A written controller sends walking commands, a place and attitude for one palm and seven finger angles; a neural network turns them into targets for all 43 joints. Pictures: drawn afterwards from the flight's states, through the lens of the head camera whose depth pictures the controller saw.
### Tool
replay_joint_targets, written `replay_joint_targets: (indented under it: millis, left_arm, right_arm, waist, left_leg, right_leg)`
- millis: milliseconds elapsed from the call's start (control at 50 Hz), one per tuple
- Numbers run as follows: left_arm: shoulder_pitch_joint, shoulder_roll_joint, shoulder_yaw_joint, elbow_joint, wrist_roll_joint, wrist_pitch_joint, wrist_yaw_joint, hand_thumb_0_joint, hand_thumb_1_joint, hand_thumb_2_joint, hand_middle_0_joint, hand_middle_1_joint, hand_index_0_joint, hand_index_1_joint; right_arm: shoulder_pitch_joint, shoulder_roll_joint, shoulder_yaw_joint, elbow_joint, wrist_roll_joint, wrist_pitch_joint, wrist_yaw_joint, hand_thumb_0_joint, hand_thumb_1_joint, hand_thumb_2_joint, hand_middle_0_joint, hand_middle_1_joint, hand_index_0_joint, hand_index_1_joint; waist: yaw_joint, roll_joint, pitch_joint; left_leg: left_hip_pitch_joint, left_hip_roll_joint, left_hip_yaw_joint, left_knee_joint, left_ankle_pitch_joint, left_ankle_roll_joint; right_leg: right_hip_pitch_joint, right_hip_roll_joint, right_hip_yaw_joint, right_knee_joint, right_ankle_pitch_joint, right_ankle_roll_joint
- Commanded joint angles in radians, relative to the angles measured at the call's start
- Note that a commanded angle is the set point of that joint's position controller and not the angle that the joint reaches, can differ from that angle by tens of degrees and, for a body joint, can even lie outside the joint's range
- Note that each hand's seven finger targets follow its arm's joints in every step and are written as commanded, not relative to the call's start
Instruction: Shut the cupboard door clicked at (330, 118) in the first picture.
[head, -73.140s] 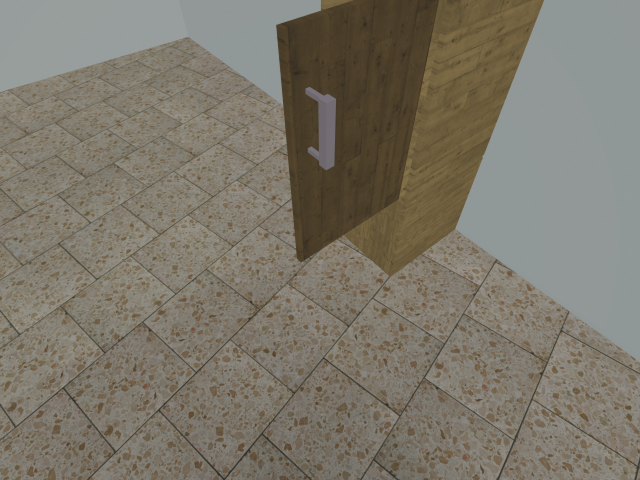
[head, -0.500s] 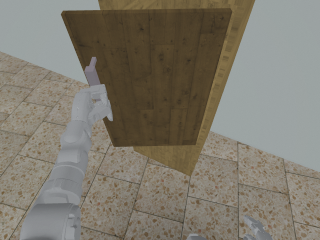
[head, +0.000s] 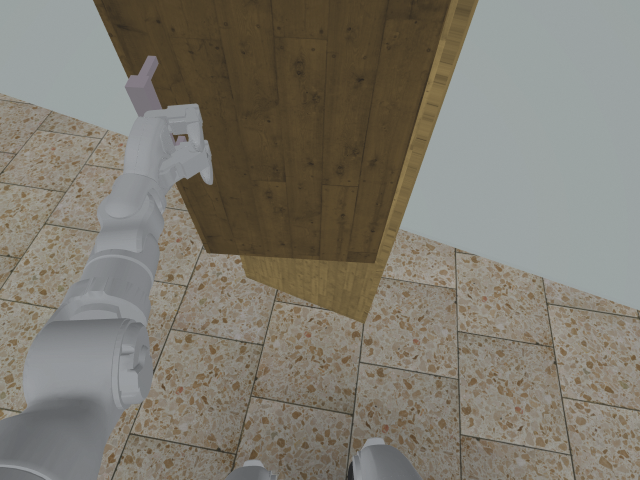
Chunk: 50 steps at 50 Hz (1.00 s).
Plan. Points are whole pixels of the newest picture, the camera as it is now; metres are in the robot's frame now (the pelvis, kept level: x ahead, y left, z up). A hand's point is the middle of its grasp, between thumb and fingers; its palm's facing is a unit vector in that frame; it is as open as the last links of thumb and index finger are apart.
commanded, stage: push the door shut along its arc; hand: left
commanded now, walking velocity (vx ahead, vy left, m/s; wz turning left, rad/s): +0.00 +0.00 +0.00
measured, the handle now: (162, 119) +0.56 +0.18 +0.11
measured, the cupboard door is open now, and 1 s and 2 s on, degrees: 19 6 0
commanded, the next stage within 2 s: pull the fist back off the door in 1.08 s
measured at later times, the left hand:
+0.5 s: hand (228, 120) +0.54 +0.09 +0.12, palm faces -0.26 -0.97 -0.02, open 3.1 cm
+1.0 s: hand (244, 96) +0.59 +0.07 +0.12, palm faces -0.35 -0.94 -0.01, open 3.3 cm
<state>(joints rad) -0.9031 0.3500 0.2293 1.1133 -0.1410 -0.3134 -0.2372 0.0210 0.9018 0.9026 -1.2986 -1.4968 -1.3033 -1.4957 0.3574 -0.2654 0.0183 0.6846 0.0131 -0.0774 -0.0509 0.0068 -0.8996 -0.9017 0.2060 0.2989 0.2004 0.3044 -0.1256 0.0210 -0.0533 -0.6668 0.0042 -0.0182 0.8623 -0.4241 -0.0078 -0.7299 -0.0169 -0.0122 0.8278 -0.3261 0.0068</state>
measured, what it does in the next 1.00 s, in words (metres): stands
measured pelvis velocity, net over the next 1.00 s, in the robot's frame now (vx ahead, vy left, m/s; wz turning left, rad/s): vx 0.00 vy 0.01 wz -0.01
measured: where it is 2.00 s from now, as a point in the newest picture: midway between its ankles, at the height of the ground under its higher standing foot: outside the picture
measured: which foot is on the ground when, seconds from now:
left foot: down 0.00-1.00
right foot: down 0.00-1.00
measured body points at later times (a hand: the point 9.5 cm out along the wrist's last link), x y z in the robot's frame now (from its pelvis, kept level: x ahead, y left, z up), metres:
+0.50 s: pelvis +0.00 +0.00 -0.01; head +0.12 -0.02 +0.42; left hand +0.55 +0.14 +0.12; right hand -0.01 -0.27 -0.12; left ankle +0.00 +0.12 -0.70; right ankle +0.04 -0.13 -0.70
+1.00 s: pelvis +0.00 +0.01 -0.03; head +0.17 +0.01 +0.39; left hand +0.60 +0.12 +0.12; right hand -0.06 -0.26 -0.13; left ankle +0.00 +0.12 -0.70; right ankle +0.04 -0.13 -0.70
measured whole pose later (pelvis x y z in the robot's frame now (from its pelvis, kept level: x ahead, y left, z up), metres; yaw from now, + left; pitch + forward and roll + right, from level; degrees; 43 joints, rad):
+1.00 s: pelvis +0.00 +0.01 -0.03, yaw +0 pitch +25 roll -3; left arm -1.44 0.60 0.23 1.41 -0.04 -0.19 -0.37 0.02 0.98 0.99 -1.29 -1.50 -1.30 -1.50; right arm 0.41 -0.28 0.04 0.70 -0.04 -0.10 -0.04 0.00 -0.90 -0.90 0.21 0.30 0.20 0.30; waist -0.30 0.05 -0.05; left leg -1.01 0.02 -0.05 1.05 -0.47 0.00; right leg -1.04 0.00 -0.04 0.95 -0.35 0.01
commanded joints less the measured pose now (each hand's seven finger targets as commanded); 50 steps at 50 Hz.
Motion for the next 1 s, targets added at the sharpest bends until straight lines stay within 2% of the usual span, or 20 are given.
replay_joint_targets:
  millis: [0,20,60,120,220,320,400,440,460,480,520,560,640,660,720,820,860,880,960,980]
  left_arm:
    - [-0.587,0.199,0.018,-0.186,0.0,-0.072,-0.025,0.0,0.9,0.9,-1.3,-1.5,-1.3,-1.5]
    - [-0.596,0.188,0.007,-0.175,-0.001,-0.069,-0.03,0.0,0.9,0.9,-1.3,-1.5,-1.3,-1.5]
    - [-0.618,0.234,0.049,-0.186,-0.007,-0.073,-0.032,0.0,0.9,0.9,-1.3,-1.5,-1.3,-1.5]
    - [-0.626,0.233,0.037,-0.152,-0.001,-0.062,-0.048,0.0,0.9,0.9,-1.3,-1.5,-1.3,-1.5]
    - [-0.64,0.308,0.087,-0.077,0.014,-0.036,-0.057,0.0,0.9,0.9,-1.3,-1.5,-1.3,-1.5]
    - [-0.642,0.422,0.157,-0.064,0.031,-0.027,-0.075,0.0,0.9,0.9,-1.3,-1.5,-1.3,-1.5]
    - [-0.678,0.389,0.119,-0.092,0.034,-0.031,-0.106,0.0,0.9,0.9,-1.3,-1.5,-1.3,-1.5]
    - [-0.706,0.373,0.1,-0.072,0.026,-0.022,-0.127,0.0,0.9,0.9,-1.3,-1.5,-1.3,-1.5]
    - [-0.734,0.406,0.115,-0.066,0.03,-0.015,-0.134,0.0,0.9,0.9,-1.3,-1.5,-1.3,-1.5]
    - [-0.753,0.365,0.077,-0.042,0.029,-0.002,-0.142,0.0,0.9,0.9,-1.3,-1.5,-1.3,-1.5]
    - [-0.815,0.371,0.072,-0.035,0.029,0.013,-0.151,0.0,0.9,0.9,-1.3,-1.5,-1.3,-1.5]
    - [-0.851,0.38,0.076,-0.033,0.028,0.014,-0.154,0.0,0.9,0.9,-1.3,-1.5,-1.3,-1.5]
    - [-0.927,0.315,0.029,-0.014,0.027,0.021,-0.156,0.0,0.9,0.9,-1.3,-1.5,-1.3,-1.5]
    - [-0.952,0.338,0.035,-0.006,0.033,0.022,-0.156,0.0,0.9,0.9,-1.3,-1.5,-1.3,-1.5]
    - [-0.982,0.31,0.014,0.018,0.045,0.03,-0.156,0.0,0.9,0.9,-1.3,-1.5,-1.3,-1.5]
    - [-1.062,0.317,0.01,0.067,0.067,0.048,-0.15,0.0,0.9,0.9,-1.3,-1.5,-1.3,-1.5]
    - [-1.107,0.336,0.012,0.052,0.08,0.042,-0.148,0.0,0.9,0.9,-1.3,-1.5,-1.3,-1.5]
    - [-1.103,0.306,-0.003,0.076,0.083,0.051,-0.147,0.0,0.9,0.9,-1.3,-1.5,-1.3,-1.5]
    - [-1.17,0.335,0.003,0.055,0.096,0.055,-0.149,0.0,0.9,0.9,-1.3,-1.5,-1.3,-1.5]
    - [-1.152,0.316,-0.005,0.081,0.101,0.065,-0.152,0.0,0.9,0.9,-1.3,-1.5,-1.3,-1.5]
  right_arm:
    - [0.102,-0.156,-0.058,-0.076,0.004,-0.032,-0.007,0.0,-0.9,-0.9,0.2,0.3,0.2,0.3]
    - [0.109,-0.156,-0.057,-0.073,0.003,-0.032,-0.004,0.0,-0.9,-0.9,0.2,0.3,0.2,0.3]
    - [0.124,-0.165,-0.06,-0.075,-0.001,-0.033,-0.005,0.0,-0.9,-0.9,0.2,0.3,0.2,0.3]
    - [0.133,-0.165,-0.059,-0.073,-0.001,-0.028,-0.003,0.0,-0.9,-0.9,0.2,0.3,0.2,0.3]
    - [0.155,-0.173,-0.055,-0.078,-0.002,-0.019,-0.002,0.0,-0.9,-0.9,0.2,0.3,0.2,0.3]
    - [0.175,-0.179,-0.051,-0.096,-0.007,-0.01,-0.003,0.0,-0.9,-0.9,0.2,0.3,0.2,0.3]
    - [0.182,-0.179,-0.057,-0.1,-0.009,-0.008,0.001,0.0,-0.9,-0.9,0.2,0.3,0.2,0.3]
    - [0.193,-0.182,-0.057,-0.096,-0.007,-0.006,-0.002,0.0,-0.9,-0.9,0.2,0.3,0.2,0.3]
    - [0.199,-0.188,-0.059,-0.088,-0.006,-0.003,-0.005,0.0,-0.9,-0.9,0.2,0.3,0.2,0.3]
    - [0.198,-0.185,-0.057,-0.084,-0.005,-0.003,-0.005,0.0,-0.9,-0.9,0.2,0.3,0.2,0.3]
    - [0.208,-0.189,-0.057,-0.071,-0.006,-0.009,-0.006,0.0,-0.9,-0.9,0.2,0.3,0.2,0.3]
    - [0.218,-0.191,-0.056,-0.064,-0.009,-0.012,-0.009,0.0,-0.9,-0.9,0.2,0.3,0.2,0.3]
    - [0.234,-0.189,-0.052,-0.041,-0.017,-0.024,-0.009,0.0,-0.9,-0.9,0.2,0.3,0.2,0.3]
    - [0.238,-0.194,-0.051,-0.032,-0.02,-0.026,-0.009,0.0,-0.9,-0.9,0.2,0.3,0.2,0.3]
    - [0.245,-0.195,-0.051,-0.022,-0.026,-0.03,-0.004,0.0,-0.9,-0.9,0.2,0.3,0.2,0.3]
    - [0.265,-0.203,-0.048,-0.002,-0.036,-0.031,-0.001,0.0,-0.9,-0.9,0.2,0.3,0.2,0.3]
    - [0.275,-0.205,-0.048,-0.001,-0.04,-0.031,0.0,0.0,-0.9,-0.9,0.2,0.3,0.2,0.3]
    - [0.274,-0.202,-0.048,0.002,-0.042,-0.032,0.003,0.0,-0.9,-0.9,0.2,0.3,0.2,0.3]
    - [0.296,-0.208,-0.049,0.008,-0.051,-0.028,0.007,0.0,-0.9,-0.9,0.2,0.3,0.2,0.3]
    - [0.298,-0.207,-0.05,0.011,-0.052,-0.027,0.01,0.0,-0.9,-0.9,0.2,0.3,0.2,0.3]
  waist:
    - [-0.051,0.028,-0.425]
    - [-0.056,0.038,-0.434]
    - [-0.052,0.043,-0.49]
    - [-0.071,0.022,-0.475]
    - [-0.077,0.006,-0.444]
    - [-0.075,-0.005,-0.513]
    - [-0.086,0.048,-0.539]
    - [-0.108,0.032,-0.528]
    - [-0.113,0.023,-0.535]
    - [-0.133,0.029,-0.506]
    - [-0.149,0.051,-0.486]
    - [-0.154,0.079,-0.518]
    - [-0.19,0.107,-0.504]
    - [-0.195,0.115,-0.518]
    - [-0.205,0.15,-0.527]
    - [-0.243,0.146,-0.509]
    - [-0.242,0.189,-0.558]
    - [-0.249,0.2,-0.55]
    - [-0.26,0.223,-0.601]
    - [-0.262,0.223,-0.603]
  left_leg:
    - [0.132,-0.018,-0.012,-0.106,0.225,0.015]
    - [0.139,-0.018,-0.014,-0.104,0.233,0.014]
    - [0.158,-0.015,-0.021,-0.096,0.273,0.013]
    - [0.121,-0.016,-0.012,-0.081,0.261,0.019]
    - [0.037,-0.02,0.0,-0.073,0.22,0.026]
    - [-0.012,-0.021,0.013,-0.046,0.259,0.031]
    - [0.027,-0.017,0.01,-0.032,0.287,0.029]
    - [0.028,-0.018,0.008,-0.025,0.288,0.032]
    - [0.021,-0.013,0.005,-0.021,0.277,0.032]
    - [0.015,-0.015,0.005,-0.021,0.255,0.034]
    - [0.019,-0.013,-0.002,-0.017,0.238,0.035]
    - [0.05,-0.011,-0.008,-0.009,0.263,0.034]
    - [0.082,-0.009,-0.027,0.01,0.279,0.035]
    - [0.083,-0.003,-0.034,0.015,0.27,0.031]
    - [0.1,-0.002,-0.042,0.03,0.288,0.029]
    - [0.075,0.003,-0.055,0.054,0.279,0.031]
    - [0.111,0.006,-0.067,0.064,0.314,0.027]
    - [0.117,0.005,-0.067,0.072,0.318,0.027]
    - [0.138,0.01,-0.077,0.091,0.356,0.026]
    - [0.144,0.008,-0.079,0.099,0.372,0.026]
  right_leg:
    - [0.215,0.034,-0.002,-0.075,0.233,-0.022]
    - [0.211,0.036,-0.004,-0.072,0.239,-0.023]
    - [0.219,0.037,-0.005,-0.058,0.266,-0.023]
    - [0.219,0.038,0.002,-0.063,0.276,-0.018]
    - [0.236,0.037,0.015,-0.064,0.266,-0.015]
    - [0.3,0.036,0.031,-0.045,0.34,-0.009]
    - [0.259,0.041,0.026,-0.036,0.349,-0.01]
    - [0.242,0.045,0.021,-0.038,0.348,-0.012]
    - [0.236,0.045,0.025,-0.039,0.337,-0.008]
    - [0.208,0.047,0.021,-0.047,0.315,-0.006]
    - [0.168,0.047,0.019,-0.053,0.278,-0.007]
    - [0.144,0.048,0.015,-0.045,0.279,-0.01]
    - [0.052,0.05,-0.005,-0.035,0.242,-0.016]
    - [0.034,0.05,-0.004,-0.032,0.222,-0.013]
    - [-0.014,0.051,-0.015,-0.019,0.211,-0.019]
    - [-0.082,0.055,-0.028,-0.003,0.178,-0.02]
    - [-0.107,0.055,-0.031,0.013,0.186,-0.024]
    - [-0.128,0.056,-0.035,0.015,0.183,-0.026]
    - [-0.146,0.059,-0.04,0.033,0.2,-0.028]
    - [-0.157,0.06,-0.045,0.037,0.21,-0.03]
